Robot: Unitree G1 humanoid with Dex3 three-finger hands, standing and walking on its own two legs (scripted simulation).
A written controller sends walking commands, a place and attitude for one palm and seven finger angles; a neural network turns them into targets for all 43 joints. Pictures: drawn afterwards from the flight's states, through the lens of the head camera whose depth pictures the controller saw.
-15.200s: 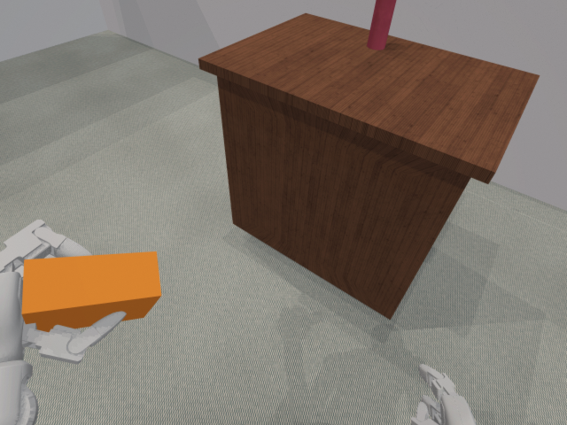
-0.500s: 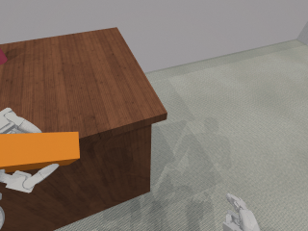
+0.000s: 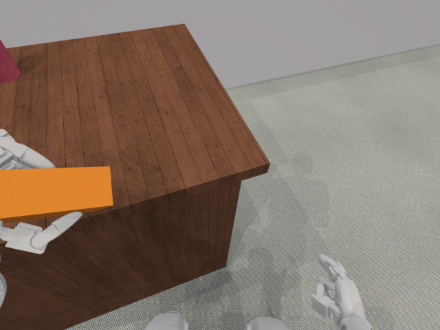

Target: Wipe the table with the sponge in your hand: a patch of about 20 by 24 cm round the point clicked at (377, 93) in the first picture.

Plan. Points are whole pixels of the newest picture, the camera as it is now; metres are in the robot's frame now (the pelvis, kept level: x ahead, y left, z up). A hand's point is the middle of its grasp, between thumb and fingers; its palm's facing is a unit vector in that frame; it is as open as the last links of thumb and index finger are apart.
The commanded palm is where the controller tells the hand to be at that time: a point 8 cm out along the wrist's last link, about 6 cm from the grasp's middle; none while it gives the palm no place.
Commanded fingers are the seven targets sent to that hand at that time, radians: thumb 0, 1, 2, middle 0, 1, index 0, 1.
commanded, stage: shuffle to correct the standing spot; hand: left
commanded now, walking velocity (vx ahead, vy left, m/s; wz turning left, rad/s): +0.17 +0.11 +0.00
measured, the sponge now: (69, 193) +0.25 +0.22 +0.17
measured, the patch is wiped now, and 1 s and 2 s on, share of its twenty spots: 0.00 0.00 0.00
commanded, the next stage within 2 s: come to a stop and stand still in 0.10 s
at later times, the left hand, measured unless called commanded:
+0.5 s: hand (15, 158) +0.28 +0.29 +0.19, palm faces +0.39 -0.85 -0.36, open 9.4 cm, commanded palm +0.20 +0.33 +0.20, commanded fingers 0.00 0.10 1.30 -1.20 -1.60 -1.20 -1.60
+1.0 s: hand (33, 162) +0.29 +0.27 +0.18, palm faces +0.33 -0.90 -0.29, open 9.3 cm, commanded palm +0.21 +0.32 +0.20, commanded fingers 0.00 0.10 1.30 -1.20 -1.60 -1.20 -1.60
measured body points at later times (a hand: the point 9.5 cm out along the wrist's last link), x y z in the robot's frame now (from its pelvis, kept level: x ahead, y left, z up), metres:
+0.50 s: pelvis +0.05 +0.05 +0.01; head +0.09 +0.08 +0.46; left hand +0.26 +0.33 +0.21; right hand +0.23 -0.17 -0.06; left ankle +0.10 +0.18 -0.72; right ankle +0.02 -0.06 -0.68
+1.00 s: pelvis +0.03 +0.05 +0.02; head +0.07 +0.07 +0.47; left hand +0.26 +0.32 +0.20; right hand +0.20 -0.20 -0.05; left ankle +0.05 +0.15 -0.72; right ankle +0.06 -0.04 -0.72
